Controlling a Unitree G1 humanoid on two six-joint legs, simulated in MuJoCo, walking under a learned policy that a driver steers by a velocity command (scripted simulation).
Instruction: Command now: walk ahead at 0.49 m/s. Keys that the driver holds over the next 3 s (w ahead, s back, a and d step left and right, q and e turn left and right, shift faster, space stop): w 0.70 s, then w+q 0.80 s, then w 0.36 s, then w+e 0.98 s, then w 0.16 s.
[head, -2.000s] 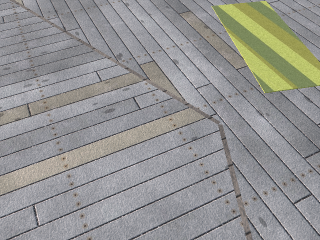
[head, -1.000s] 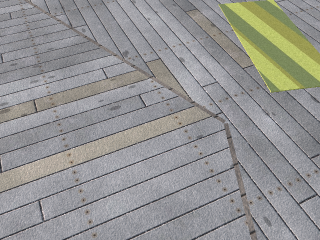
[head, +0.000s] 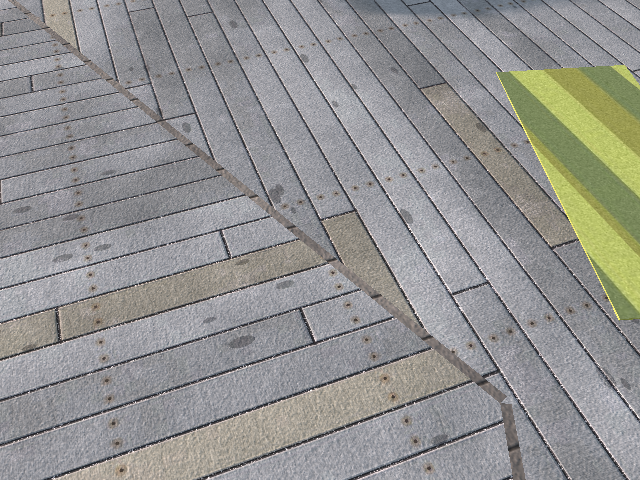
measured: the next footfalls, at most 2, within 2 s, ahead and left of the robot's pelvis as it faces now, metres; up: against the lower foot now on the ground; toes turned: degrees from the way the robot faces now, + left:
left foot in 0.20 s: +0.31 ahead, +0.15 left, +0.00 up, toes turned +3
right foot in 0.76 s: +0.62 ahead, -0.09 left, +0.00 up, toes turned -2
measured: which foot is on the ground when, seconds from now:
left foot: up 0.00-0.18, down 0.20-0.76, up 0.78-1.00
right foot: down 0.00-0.22, up 0.24-0.74, down 0.76-1.00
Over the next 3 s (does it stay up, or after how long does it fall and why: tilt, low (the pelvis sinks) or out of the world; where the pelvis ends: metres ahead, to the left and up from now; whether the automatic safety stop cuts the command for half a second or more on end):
stays up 1.61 0.28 -0.01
